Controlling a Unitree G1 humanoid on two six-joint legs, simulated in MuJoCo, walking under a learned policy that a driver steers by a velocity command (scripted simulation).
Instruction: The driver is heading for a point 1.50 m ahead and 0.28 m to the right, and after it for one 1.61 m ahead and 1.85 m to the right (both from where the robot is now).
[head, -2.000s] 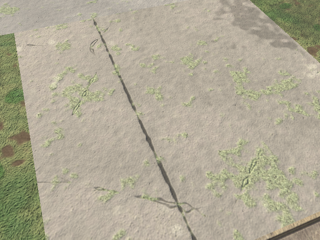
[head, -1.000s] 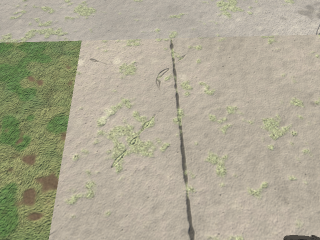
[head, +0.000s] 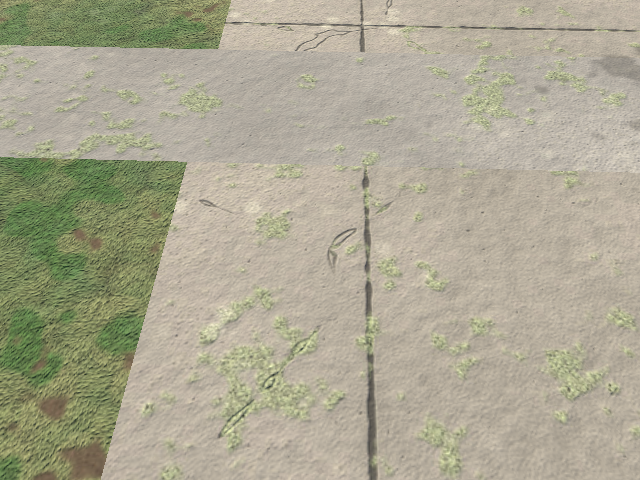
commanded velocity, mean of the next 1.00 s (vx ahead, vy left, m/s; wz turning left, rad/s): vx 0.00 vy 0.00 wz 0.00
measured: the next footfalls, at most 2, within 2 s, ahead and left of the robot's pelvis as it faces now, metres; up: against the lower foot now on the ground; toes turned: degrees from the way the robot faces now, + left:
right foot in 1.68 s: +0.36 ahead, -0.11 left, +0.00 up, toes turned -1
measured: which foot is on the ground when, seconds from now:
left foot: down 0.00-1.00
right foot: down 0.00-1.00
